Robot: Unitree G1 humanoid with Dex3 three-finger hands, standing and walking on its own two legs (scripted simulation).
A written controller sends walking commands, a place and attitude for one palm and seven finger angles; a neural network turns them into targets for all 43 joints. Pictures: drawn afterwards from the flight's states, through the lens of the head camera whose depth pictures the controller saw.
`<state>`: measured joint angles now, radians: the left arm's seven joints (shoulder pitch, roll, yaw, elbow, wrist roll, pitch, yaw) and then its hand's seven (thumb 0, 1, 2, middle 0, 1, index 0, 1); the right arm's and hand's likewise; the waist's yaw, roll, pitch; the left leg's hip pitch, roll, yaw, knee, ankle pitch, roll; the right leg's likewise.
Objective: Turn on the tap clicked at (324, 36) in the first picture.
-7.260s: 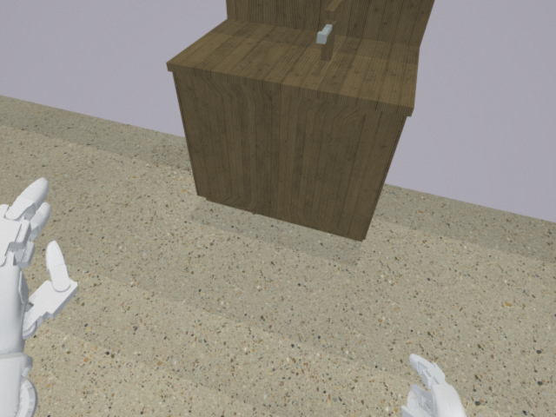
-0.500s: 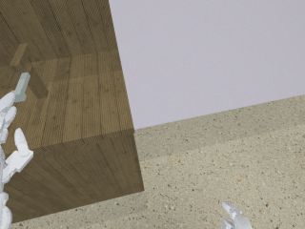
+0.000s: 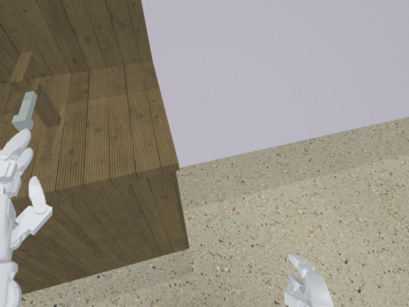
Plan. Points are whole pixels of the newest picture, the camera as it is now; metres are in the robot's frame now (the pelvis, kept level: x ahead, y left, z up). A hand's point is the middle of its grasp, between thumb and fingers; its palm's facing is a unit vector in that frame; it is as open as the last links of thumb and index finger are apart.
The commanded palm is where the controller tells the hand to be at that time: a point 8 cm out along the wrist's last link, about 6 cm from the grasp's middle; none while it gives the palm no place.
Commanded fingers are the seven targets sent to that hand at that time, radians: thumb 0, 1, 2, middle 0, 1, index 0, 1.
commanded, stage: come to a stop and stand still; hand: left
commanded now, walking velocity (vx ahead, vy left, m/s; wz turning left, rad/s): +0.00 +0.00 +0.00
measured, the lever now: (23, 122) +0.46 +0.45 +0.09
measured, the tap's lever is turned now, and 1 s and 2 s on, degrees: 0 0 0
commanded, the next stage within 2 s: look again from close up in 0.28 s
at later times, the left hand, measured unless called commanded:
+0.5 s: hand (5, 192) +0.23 +0.30 +0.18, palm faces +0.45 -0.80 -0.41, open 7.4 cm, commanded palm +0.15 +0.29 +0.18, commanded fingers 0.00 0.90 0.90 -0.20 -0.30 -0.20 -0.30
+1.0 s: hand (21, 181) +0.26 +0.30 +0.16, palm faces +0.37 -0.87 -0.32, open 7.4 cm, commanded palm +0.20 +0.34 +0.18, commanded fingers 0.00 0.90 0.90 -0.20 -0.30 -0.20 -0.30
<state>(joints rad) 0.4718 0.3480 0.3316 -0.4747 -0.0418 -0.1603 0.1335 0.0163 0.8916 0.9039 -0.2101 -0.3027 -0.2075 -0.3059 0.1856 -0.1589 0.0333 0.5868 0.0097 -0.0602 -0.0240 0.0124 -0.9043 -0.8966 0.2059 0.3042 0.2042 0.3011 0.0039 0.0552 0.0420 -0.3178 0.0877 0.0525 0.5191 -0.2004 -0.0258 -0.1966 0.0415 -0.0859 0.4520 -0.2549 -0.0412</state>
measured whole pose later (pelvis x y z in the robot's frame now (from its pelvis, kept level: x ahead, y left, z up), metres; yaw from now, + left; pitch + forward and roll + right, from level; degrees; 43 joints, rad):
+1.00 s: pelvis +0.03 +0.06 +0.00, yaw -1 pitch +1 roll -2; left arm 0.38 0.34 0.33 -0.44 -0.03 -0.23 0.10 0.02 0.89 0.90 -0.21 -0.30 -0.21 -0.31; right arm 0.17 -0.19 0.03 0.58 -0.01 -0.13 -0.01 0.01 -0.90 -0.90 0.21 0.30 0.21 0.30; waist 0.03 -0.02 -0.01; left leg -0.29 -0.05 0.02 0.54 -0.28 0.08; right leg -0.18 -0.03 -0.03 0.45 -0.30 0.03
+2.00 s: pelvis +0.06 +0.09 -0.02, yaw -2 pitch -2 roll +1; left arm 0.37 0.40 0.41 -0.49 -0.04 -0.22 0.12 0.02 0.89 0.90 -0.21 -0.30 -0.21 -0.31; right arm 0.19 -0.17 -0.02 0.58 0.01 -0.09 -0.02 0.01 -0.91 -0.90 0.20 0.30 0.20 0.30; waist 0.00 -0.03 0.08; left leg -0.36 0.00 0.04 0.69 -0.30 0.03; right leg -0.38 -0.03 -0.03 0.97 -0.53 0.00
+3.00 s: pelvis +0.13 +0.15 +0.00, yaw -1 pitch +0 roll -1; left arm 0.30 0.46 0.36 -0.49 0.00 -0.16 0.10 0.02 0.89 0.90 -0.22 -0.30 -0.21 -0.31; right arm 0.22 -0.21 0.00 0.58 0.00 -0.12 -0.06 0.02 -0.91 -0.90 0.20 0.30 0.20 0.30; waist 0.02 -0.01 0.03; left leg -0.23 0.02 -0.01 0.48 -0.25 0.00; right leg -0.21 0.05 -0.07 0.40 -0.19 -0.05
